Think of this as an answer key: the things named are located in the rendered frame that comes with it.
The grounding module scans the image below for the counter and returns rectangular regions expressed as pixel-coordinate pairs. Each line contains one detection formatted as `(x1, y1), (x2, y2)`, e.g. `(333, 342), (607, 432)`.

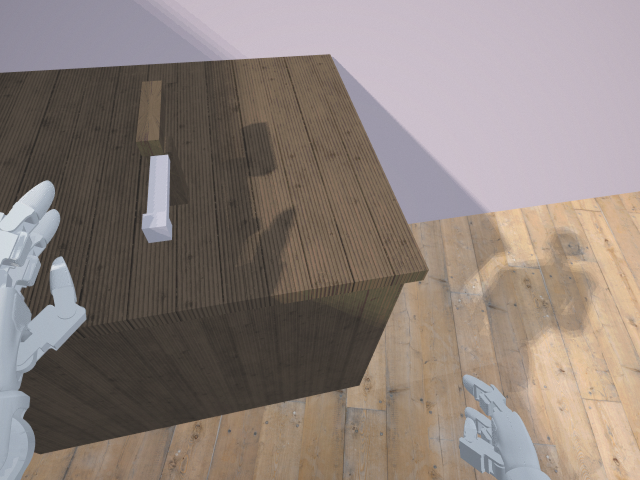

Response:
(0, 54), (429, 454)

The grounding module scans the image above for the tap lever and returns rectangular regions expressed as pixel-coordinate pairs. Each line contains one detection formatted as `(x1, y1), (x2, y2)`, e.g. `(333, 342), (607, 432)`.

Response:
(142, 155), (172, 243)

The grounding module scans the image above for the robot right hand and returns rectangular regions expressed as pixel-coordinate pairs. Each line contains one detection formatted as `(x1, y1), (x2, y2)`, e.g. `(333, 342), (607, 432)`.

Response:
(459, 375), (541, 480)

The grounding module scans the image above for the robot left hand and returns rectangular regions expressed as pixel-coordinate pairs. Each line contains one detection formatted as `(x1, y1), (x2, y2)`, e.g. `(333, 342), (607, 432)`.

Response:
(0, 180), (86, 392)

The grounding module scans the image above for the left robot forearm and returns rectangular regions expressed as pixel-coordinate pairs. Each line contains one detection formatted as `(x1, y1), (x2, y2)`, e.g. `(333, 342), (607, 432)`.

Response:
(0, 390), (35, 480)

